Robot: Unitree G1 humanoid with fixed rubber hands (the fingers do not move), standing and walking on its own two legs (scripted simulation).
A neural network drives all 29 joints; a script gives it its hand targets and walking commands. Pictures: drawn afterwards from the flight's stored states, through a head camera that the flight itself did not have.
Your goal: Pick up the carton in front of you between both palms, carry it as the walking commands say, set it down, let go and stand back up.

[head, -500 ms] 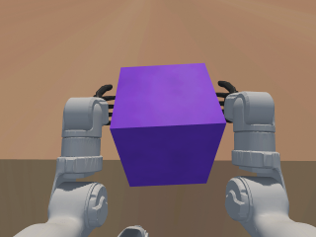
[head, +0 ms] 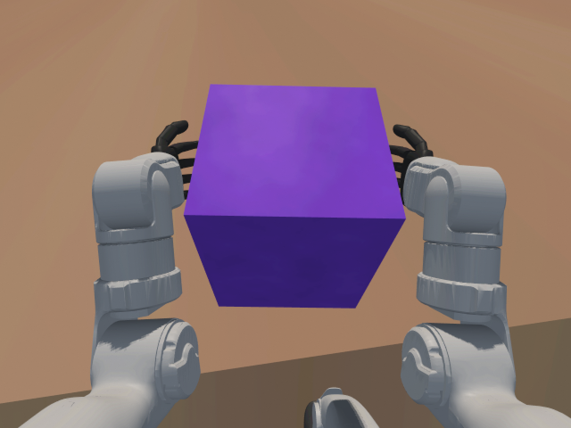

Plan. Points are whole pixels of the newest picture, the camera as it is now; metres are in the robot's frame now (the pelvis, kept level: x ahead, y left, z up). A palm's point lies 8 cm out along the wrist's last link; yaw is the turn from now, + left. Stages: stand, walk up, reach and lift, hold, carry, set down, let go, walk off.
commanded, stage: carry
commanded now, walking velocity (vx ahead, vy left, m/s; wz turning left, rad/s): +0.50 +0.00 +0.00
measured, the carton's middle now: (289, 207) +0.40 -0.03 +0.10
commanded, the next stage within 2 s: none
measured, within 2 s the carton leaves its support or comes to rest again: neither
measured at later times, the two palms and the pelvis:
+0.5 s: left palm (152, 32) +0.69 +0.17 +0.21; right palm (331, 25) +0.70 -0.13 +0.21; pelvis +0.32 +0.01 +0.03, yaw +1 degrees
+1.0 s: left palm out of the picture +0.99 +0.14 +0.22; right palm out of the picture +1.00 -0.16 +0.21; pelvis +0.62 -0.02 +0.06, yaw +2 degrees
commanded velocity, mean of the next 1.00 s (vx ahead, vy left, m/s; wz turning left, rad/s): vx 0.50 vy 0.00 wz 0.00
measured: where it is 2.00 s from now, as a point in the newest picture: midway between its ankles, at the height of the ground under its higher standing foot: (259, 181)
